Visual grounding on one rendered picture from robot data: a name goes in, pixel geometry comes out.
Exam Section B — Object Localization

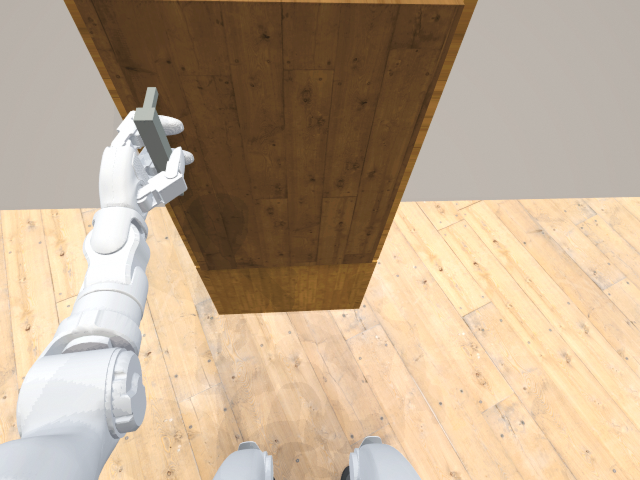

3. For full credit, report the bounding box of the handle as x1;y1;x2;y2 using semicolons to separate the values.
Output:
133;87;184;196

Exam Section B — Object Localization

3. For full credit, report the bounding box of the robot left forearm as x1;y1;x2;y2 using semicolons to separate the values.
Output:
16;207;150;438

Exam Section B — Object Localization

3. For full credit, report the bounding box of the left robot hand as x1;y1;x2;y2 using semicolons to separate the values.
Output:
99;111;194;221

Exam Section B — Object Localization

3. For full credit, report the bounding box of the cupboard door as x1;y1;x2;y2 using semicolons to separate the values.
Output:
74;0;465;271

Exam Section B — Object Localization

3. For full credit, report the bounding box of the robot left shin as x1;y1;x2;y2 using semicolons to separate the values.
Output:
238;441;260;451

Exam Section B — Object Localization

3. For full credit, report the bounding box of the robot right thigh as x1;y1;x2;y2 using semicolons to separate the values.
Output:
349;443;421;480

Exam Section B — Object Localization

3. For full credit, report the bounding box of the robot left upper arm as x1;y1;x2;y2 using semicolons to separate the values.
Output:
0;347;147;480

